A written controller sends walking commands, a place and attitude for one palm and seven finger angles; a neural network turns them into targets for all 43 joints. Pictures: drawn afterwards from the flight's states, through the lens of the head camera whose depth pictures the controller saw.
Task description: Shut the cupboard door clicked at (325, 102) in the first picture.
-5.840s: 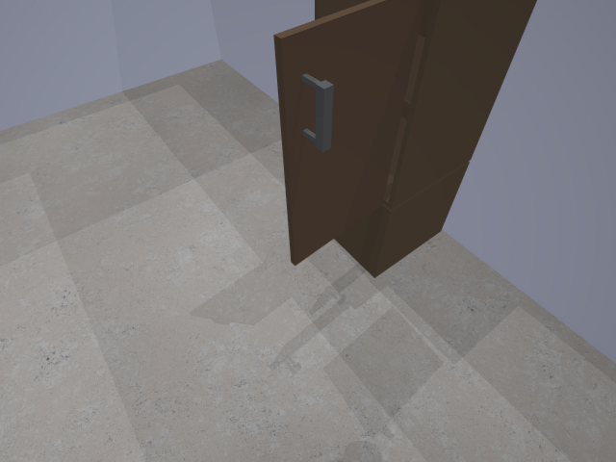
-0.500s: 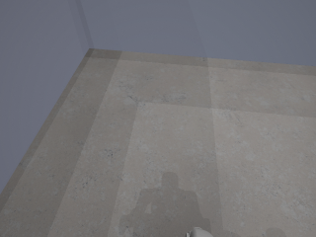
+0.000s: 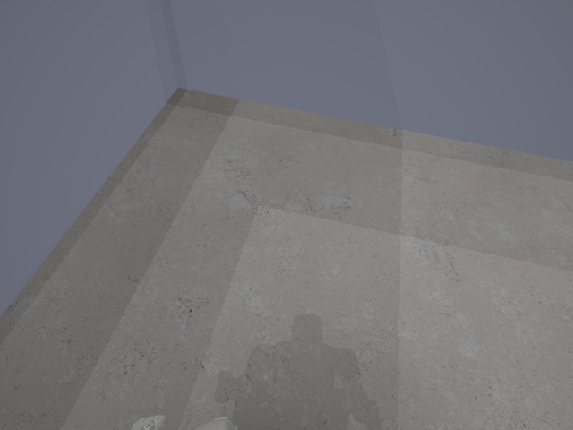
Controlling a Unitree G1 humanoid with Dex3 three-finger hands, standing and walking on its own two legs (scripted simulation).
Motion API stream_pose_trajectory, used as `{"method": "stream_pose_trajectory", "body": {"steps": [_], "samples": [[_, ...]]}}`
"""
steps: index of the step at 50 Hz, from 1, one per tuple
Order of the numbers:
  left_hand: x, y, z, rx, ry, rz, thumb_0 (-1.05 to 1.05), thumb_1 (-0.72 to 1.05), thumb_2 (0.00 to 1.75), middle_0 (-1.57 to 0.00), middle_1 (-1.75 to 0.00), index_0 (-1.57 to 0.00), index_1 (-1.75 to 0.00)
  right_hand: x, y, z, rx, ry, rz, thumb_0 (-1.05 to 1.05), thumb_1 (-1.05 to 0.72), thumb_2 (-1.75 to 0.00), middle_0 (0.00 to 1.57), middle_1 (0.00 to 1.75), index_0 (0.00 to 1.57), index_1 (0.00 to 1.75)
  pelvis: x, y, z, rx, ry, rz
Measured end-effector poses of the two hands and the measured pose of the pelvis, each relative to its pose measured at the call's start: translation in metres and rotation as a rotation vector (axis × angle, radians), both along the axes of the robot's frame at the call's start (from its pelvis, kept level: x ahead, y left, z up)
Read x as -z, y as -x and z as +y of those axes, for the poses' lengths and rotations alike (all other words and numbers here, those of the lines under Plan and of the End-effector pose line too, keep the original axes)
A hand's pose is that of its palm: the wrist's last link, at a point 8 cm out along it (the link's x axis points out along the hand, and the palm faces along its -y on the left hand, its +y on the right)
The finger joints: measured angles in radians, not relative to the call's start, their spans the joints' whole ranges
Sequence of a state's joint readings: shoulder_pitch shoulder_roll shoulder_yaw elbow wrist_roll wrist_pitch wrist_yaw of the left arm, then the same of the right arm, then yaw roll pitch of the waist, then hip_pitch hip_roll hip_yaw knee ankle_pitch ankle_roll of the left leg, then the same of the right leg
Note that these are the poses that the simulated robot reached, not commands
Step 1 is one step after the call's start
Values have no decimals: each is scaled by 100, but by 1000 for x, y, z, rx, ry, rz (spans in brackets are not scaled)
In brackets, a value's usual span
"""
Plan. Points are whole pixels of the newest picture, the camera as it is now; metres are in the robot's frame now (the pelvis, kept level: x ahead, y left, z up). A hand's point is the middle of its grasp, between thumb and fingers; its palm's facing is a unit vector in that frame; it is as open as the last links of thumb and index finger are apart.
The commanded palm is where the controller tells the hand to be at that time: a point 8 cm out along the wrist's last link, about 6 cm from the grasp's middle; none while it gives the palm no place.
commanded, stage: walk to a spot facing it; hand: left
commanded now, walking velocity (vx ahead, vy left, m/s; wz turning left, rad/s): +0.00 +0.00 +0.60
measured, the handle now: out of the picture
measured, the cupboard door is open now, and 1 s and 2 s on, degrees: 94 94 94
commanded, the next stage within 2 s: none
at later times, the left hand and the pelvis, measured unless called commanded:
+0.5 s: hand out of the picture +0.05 +0.14 -0.14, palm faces +0.30 -0.91 -0.28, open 7.4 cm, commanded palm none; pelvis +0.05 -0.07 +0.02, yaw +19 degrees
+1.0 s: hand out of the picture +0.06 +0.16 -0.14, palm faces +0.58 -0.76 -0.29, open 7.4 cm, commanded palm none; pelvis +0.09 -0.09 +0.01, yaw +37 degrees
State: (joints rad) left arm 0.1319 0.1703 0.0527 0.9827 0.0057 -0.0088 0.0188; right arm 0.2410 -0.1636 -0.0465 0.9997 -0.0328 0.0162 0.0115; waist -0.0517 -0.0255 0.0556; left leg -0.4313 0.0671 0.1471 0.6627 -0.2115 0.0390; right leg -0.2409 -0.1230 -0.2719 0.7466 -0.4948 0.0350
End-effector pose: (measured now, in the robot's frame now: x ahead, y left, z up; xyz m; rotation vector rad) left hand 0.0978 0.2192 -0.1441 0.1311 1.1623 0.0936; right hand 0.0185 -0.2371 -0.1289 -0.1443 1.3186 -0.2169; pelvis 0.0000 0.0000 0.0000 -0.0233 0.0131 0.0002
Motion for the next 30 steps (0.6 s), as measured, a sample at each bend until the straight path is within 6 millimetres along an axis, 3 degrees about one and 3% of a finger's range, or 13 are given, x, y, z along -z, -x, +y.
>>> {"method": "stream_pose_trajectory", "body": {"steps": [4,9,16,20,25,30], "samples": [[-1,2,15,-43,-35,57,-1,92,90,-20,-30,-20,-30,-8,-46,-9,-51,38,-76,1,-92,-90,20,30,20,29,-2,-11,-2,-32,-8,16],[-22,1,20,-110,-66,38,0,91,90,-19,-30,-19,-30,-17,-84,-23,-135,44,-89,1,-91,-90,20,30,20,30,-14,-21,-12,-79,-3,26],[-37,10,4,-190,-130,1,0,91,90,-19,-30,-19,-30,-5,-127,-57,-217,13,-77,1,-90,-90,20,30,20,30,-10,-35,-48,-182,-19,33],[-42,34,-13,-258,-151,30,0,90,90,-20,-30,-20,-30,-3,-157,-70,-276,6,-63,1,-91,-90,20,30,20,30,-12,-43,-61,-246,-38,21],[-43,66,-35,-335,-115,106,0,90,90,-20,-30,-20,-30,-14,-197,-62,-363,-5,-75,1,-91,-90,20,30,19,29,-21,-53,-69,-322,-63,21],[-30,100,-49,-428,-60,162,0,90,90,-20,-30,-20,-30,-20,-238,-30,-489,-12,-105,1,-91,-90,20,30,19,29,-19,-59,-66,-395,-63,25]]}}
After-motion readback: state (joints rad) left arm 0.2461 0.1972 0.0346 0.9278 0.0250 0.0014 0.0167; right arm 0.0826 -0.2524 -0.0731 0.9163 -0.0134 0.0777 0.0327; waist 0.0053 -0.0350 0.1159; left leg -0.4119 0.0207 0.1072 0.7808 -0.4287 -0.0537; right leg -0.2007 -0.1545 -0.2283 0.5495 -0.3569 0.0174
